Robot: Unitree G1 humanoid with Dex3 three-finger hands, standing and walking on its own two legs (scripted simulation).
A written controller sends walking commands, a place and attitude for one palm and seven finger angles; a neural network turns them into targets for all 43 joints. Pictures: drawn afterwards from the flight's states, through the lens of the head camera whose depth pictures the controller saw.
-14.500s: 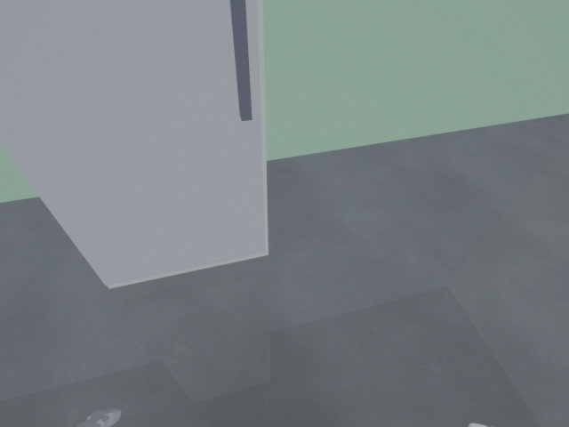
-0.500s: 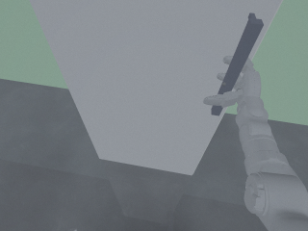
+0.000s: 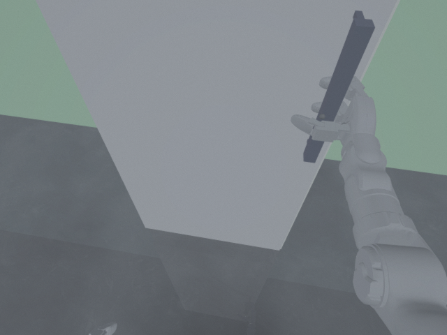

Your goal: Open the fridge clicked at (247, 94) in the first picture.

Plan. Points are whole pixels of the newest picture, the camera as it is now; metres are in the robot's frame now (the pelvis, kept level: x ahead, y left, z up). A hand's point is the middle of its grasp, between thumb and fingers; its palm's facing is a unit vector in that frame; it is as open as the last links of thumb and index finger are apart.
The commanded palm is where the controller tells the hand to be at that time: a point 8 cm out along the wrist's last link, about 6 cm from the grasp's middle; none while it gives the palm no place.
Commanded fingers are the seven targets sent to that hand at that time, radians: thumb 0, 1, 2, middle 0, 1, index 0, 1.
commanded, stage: grip the handle and tug to test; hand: right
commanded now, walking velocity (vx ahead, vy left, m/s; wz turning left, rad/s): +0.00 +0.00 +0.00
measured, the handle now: (329, 99) +0.53 -0.12 +0.15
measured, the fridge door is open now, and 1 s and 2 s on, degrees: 0 0 1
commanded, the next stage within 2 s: pull the door a little, standing still in 1.04 s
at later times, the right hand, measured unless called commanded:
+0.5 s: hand (318, 114) +0.48 -0.10 +0.15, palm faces +0.02 +1.00 +0.00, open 5.8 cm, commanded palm +0.45 -0.16 +0.16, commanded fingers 0.00 -0.90 -0.90 0.45 1.40 0.45 1.40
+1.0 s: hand (317, 115) +0.48 -0.10 +0.15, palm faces +0.02 +1.00 +0.02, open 5.9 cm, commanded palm +0.42 -0.16 +0.16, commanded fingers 0.00 -0.90 -0.90 0.45 1.40 0.45 1.40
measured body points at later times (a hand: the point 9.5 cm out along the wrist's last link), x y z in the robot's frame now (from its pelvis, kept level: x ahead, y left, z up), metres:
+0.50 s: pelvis +0.01 +0.01 +0.00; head +0.04 +0.01 +0.45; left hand +0.05 +0.26 -0.12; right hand +0.48 -0.15 +0.15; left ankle -0.02 +0.13 -0.72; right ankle +0.02 -0.13 -0.72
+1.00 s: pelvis +0.04 +0.01 +0.01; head +0.06 +0.02 +0.46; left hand +0.11 +0.27 -0.11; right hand +0.47 -0.15 +0.15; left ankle -0.02 +0.13 -0.72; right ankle +0.02 -0.13 -0.72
